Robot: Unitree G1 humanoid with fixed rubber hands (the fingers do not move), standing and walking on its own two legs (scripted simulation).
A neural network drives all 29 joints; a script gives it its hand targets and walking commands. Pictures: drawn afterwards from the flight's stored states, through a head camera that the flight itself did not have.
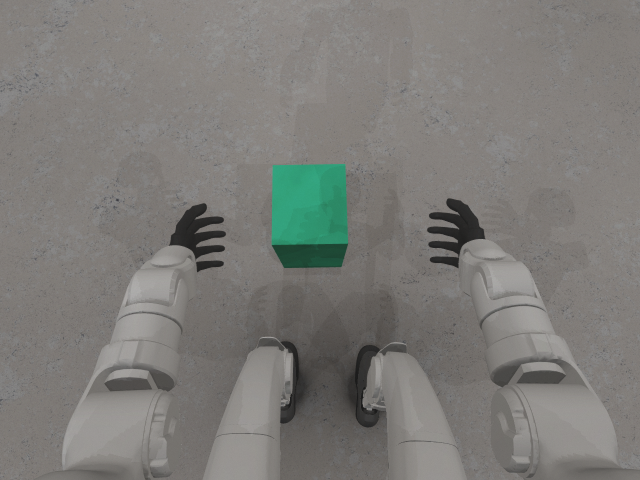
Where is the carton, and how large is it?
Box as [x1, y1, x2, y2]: [272, 164, 347, 267]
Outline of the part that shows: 344,164 273,165 272,246 284,267 341,266 347,245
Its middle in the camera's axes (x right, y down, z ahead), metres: -0.02 -0.06 +0.99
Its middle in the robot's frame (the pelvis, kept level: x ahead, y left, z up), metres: +0.55 +0.06 -0.55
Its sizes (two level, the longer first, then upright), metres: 0.186 0.165 0.288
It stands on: the floor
